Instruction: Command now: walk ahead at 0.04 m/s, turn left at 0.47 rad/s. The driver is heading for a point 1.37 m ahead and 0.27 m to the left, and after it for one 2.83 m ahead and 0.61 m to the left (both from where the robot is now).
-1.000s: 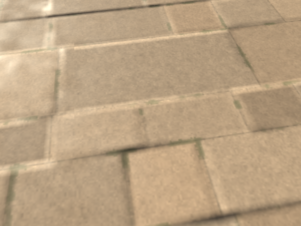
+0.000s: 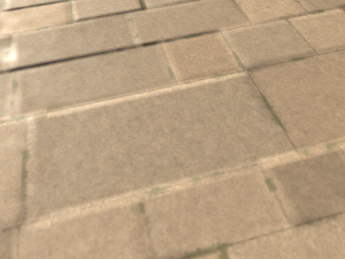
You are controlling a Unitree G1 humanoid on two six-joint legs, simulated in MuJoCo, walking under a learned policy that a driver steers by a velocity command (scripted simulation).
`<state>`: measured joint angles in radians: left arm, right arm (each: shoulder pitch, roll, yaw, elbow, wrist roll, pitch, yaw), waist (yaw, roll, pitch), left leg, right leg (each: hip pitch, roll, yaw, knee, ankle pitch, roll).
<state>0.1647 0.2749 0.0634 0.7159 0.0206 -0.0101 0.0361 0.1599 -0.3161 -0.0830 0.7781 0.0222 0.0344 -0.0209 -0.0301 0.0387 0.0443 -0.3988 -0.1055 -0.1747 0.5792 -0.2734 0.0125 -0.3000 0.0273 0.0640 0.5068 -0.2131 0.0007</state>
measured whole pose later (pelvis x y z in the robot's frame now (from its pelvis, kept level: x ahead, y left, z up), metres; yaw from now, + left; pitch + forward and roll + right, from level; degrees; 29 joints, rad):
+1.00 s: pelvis +0.31 +0.10 +0.00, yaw +21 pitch +1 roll -1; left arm 0.18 0.28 0.05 0.74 0.00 -0.09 -0.03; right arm 0.33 -0.30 -0.04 0.78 0.02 -0.06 0.00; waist -0.01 0.03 0.05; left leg -0.39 0.03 -0.05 1.19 -0.38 0.04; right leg -0.35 0.05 -0.06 0.47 -0.15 -0.06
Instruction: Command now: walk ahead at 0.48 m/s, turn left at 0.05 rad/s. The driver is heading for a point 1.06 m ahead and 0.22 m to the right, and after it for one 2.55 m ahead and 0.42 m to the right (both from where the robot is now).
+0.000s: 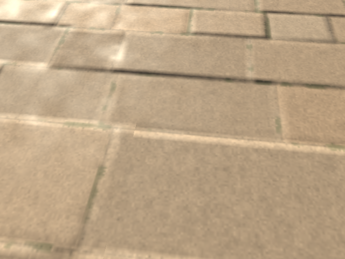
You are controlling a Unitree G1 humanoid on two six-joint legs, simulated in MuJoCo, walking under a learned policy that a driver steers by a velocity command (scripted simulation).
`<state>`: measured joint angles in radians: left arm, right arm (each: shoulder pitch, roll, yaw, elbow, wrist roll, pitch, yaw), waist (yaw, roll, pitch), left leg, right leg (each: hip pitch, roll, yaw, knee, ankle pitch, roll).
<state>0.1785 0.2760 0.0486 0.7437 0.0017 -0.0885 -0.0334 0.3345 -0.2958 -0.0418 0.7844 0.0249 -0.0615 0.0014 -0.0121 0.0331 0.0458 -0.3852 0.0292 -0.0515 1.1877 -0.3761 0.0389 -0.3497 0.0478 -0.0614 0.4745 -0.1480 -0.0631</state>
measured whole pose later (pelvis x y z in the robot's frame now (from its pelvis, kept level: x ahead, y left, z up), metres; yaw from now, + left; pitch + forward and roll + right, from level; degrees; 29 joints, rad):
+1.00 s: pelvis +0.56 +0.00 -0.01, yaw -18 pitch +1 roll +0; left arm 0.13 0.29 0.07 0.69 -0.02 -0.05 -0.04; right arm 0.28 -0.29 -0.06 0.82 0.02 -0.08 -0.01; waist -0.01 0.00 0.07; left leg -0.22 0.02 0.03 1.16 -0.48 -0.01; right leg -0.46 0.08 -0.04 0.62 -0.19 -0.11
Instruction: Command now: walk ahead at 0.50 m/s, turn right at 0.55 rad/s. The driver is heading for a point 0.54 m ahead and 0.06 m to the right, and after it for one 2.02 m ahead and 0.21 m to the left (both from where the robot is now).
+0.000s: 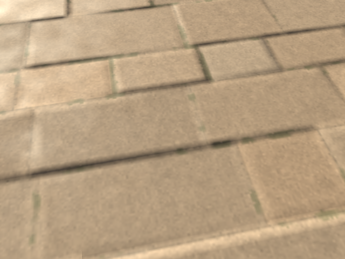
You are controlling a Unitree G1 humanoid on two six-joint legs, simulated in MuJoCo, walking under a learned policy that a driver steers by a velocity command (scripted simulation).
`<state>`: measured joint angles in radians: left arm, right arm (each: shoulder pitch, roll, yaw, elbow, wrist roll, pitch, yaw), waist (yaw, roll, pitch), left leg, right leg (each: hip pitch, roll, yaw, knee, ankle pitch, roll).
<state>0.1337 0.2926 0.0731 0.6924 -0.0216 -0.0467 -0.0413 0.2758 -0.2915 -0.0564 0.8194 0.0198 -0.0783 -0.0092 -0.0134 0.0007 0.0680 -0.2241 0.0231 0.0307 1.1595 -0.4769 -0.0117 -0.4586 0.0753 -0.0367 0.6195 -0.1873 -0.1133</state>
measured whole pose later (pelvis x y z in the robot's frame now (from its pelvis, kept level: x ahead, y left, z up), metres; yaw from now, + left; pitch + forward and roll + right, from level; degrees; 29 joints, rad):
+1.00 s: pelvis +0.45 -0.04 +0.02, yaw -5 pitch +2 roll +0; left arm 0.08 0.24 0.04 0.68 0.02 -0.02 0.01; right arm 0.26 -0.33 -0.08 0.76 0.02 0.04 -0.04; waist -0.03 0.03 0.04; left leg -0.51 0.01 -0.04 1.12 -0.49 -0.09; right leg -0.36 -0.02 -0.05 0.46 -0.12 -0.03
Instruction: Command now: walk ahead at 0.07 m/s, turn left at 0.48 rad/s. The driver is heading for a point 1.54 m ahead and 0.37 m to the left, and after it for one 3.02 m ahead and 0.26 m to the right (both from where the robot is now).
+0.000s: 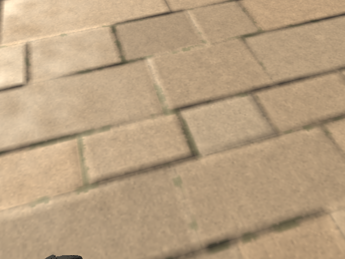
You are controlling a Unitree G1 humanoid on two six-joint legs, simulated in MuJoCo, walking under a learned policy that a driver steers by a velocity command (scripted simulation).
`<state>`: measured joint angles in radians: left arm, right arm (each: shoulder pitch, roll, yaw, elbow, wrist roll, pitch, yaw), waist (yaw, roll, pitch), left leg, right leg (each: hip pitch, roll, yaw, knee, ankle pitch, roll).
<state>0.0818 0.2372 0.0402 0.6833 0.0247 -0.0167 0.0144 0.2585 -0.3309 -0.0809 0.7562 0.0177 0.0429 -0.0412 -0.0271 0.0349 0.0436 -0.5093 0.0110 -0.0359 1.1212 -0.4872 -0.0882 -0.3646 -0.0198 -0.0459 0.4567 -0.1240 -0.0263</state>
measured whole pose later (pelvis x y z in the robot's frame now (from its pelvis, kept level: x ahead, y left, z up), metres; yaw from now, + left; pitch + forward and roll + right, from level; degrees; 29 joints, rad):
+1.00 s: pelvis +0.04 +0.02 +0.00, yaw +21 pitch -1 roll +0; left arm 0.14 0.24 0.02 0.82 0.01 -0.02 0.00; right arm 0.22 -0.27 -0.05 0.72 -0.02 0.03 -0.02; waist -0.01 0.00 0.03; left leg -0.24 -0.04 -0.11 0.52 -0.25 -0.01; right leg -0.20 0.01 0.02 0.51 -0.29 0.00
